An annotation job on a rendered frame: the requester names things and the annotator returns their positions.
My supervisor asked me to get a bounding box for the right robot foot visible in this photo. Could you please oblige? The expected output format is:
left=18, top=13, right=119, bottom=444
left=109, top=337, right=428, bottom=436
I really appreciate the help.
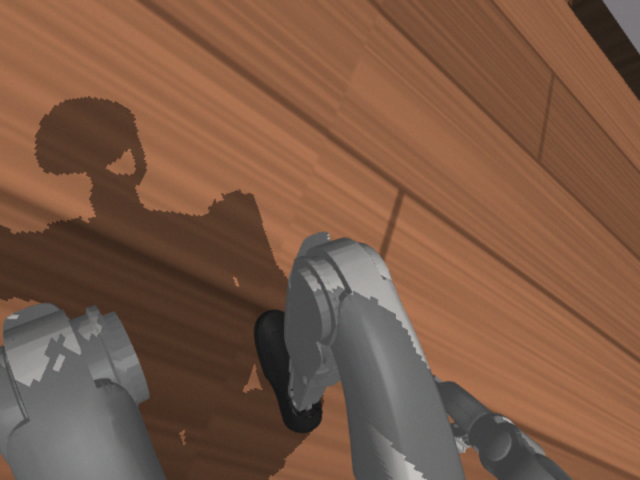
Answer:
left=254, top=310, right=322, bottom=433

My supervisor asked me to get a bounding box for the right robot hand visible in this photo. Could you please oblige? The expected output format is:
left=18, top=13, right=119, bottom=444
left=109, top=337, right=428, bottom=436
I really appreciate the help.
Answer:
left=433, top=375, right=492, bottom=453

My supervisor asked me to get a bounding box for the right robot arm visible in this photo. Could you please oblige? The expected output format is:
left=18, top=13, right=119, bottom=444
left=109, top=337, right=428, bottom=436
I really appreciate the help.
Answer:
left=468, top=413, right=572, bottom=480

